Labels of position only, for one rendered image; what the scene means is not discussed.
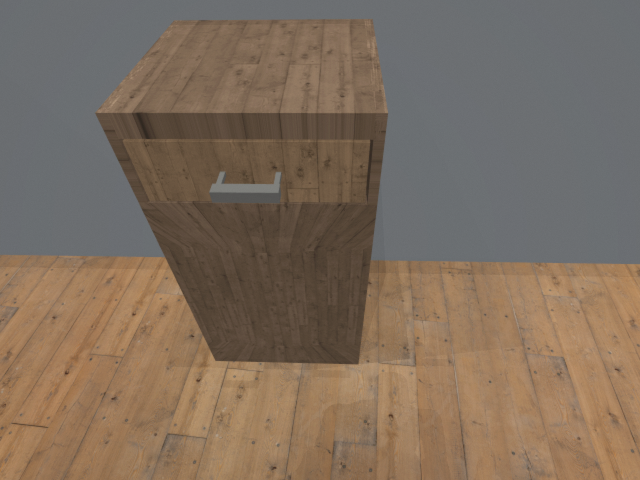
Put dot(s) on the handle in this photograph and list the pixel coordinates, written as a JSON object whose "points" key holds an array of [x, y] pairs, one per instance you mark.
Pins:
{"points": [[245, 193]]}

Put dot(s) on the drawer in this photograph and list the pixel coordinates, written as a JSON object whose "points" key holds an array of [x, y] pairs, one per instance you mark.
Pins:
{"points": [[312, 170]]}

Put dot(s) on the cabinet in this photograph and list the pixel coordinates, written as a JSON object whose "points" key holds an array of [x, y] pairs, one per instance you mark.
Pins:
{"points": [[266, 282]]}

